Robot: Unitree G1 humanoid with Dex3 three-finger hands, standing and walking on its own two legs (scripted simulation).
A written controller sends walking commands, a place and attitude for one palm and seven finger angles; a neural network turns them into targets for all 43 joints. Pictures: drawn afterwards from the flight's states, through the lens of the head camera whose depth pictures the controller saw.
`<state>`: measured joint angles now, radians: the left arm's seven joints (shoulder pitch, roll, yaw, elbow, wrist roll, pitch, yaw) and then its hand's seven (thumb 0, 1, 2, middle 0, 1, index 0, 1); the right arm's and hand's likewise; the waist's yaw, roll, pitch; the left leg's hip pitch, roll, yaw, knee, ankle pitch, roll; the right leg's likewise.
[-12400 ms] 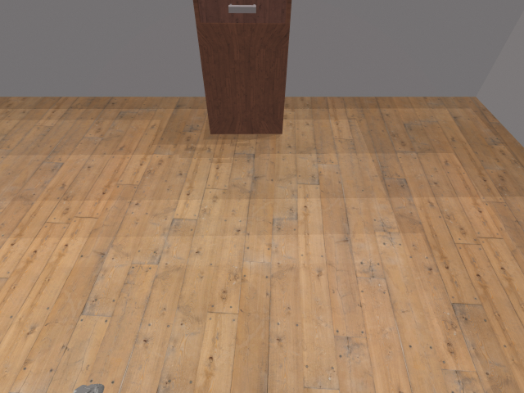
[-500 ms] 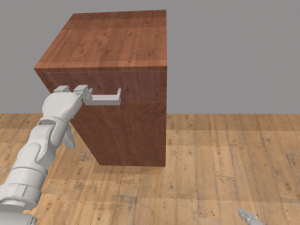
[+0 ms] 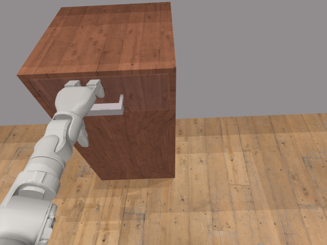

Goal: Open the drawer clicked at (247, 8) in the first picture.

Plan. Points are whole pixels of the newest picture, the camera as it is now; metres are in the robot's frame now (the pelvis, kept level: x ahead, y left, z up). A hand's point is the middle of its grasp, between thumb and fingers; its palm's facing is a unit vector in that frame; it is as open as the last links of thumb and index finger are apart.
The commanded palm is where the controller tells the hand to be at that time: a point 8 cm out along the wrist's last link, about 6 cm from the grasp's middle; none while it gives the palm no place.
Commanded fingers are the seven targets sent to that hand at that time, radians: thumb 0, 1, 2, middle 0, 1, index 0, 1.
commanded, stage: move the hooked fingers above the handle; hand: left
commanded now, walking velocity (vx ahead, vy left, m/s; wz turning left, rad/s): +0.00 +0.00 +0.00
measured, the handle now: (103, 103) +0.53 +0.22 +0.00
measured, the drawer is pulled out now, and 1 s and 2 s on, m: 0.00 0.00 0.00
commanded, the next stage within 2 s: lower the fingers behind the handle in 1.14 s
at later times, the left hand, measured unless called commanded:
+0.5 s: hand (93, 102) +0.48 +0.23 +0.06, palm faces -0.04 -0.01 -1.00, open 13.8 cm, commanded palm +0.46 +0.22 +0.12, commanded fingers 0.00 -0.50 0.30 -0.30 -1.20 -0.30 -1.20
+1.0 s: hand (94, 102) +0.47 +0.22 +0.06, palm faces -0.02 +0.00 -1.00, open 13.8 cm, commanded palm +0.46 +0.22 +0.12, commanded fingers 0.00 -0.50 0.30 -0.30 -1.20 -0.30 -1.20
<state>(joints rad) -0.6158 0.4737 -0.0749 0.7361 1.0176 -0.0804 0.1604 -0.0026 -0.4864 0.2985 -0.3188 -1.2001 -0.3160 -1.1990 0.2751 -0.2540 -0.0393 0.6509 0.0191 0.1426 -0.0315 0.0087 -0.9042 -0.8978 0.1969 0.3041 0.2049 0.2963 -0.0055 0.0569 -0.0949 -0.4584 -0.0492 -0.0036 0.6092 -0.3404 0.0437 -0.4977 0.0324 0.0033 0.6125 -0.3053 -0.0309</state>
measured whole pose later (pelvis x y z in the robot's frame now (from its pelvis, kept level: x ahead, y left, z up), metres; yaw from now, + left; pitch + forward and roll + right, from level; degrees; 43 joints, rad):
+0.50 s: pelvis +0.00 +0.01 -0.01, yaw -1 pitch +15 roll -1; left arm -0.83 0.48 -0.07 1.01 1.06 -0.04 0.23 0.00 -0.49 0.30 -0.32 -1.20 -0.32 -1.20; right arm 0.35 -0.26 -0.05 0.68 0.00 0.14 -0.01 0.01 -0.90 -0.90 0.20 0.30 0.21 0.30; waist -0.08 0.05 -0.12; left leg -0.58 -0.04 0.00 0.67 -0.37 0.05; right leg -0.60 0.04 0.01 0.65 -0.31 -0.02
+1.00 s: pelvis +0.00 +0.00 +0.00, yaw +0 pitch +15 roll -1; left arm -0.81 0.47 -0.07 1.00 1.06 -0.03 0.25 0.00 -0.49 0.30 -0.32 -1.20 -0.32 -1.20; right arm 0.33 -0.26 -0.04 0.67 0.00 0.13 -0.02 0.01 -0.90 -0.90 0.20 0.30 0.21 0.30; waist -0.07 0.06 -0.12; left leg -0.55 -0.04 0.00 0.65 -0.35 0.04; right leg -0.58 0.04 0.00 0.63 -0.30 -0.03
